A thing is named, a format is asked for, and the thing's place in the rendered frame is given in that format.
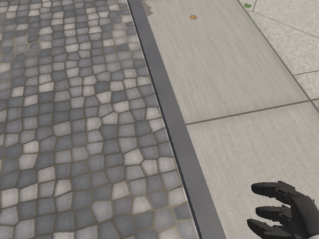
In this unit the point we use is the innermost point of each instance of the robot right hand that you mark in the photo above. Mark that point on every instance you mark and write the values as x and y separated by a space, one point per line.
301 221

